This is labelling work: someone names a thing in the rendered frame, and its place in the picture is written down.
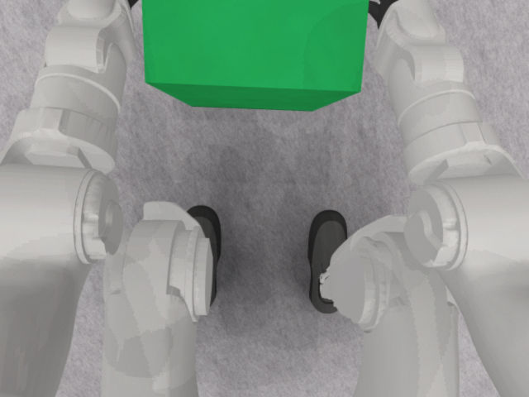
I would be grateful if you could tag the robot left shin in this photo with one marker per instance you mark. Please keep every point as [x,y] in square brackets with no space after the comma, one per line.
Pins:
[112,273]

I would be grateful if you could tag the robot right hand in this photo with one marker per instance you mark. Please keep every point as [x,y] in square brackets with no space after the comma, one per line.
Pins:
[377,11]

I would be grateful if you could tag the left robot forearm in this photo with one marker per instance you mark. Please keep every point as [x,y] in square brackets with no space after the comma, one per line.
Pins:
[78,92]

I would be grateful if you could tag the right robot forearm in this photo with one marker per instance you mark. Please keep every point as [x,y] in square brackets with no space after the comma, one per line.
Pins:
[434,106]

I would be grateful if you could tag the robot right foot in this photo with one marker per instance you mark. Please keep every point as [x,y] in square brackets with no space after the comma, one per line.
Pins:
[327,232]

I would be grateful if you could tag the right robot upper arm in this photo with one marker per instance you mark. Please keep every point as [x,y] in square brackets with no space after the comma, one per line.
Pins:
[474,231]

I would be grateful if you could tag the left robot upper arm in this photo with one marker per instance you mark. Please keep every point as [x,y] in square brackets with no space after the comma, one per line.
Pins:
[55,223]

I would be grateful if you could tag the carton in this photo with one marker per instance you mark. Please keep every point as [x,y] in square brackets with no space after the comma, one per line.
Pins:
[296,55]

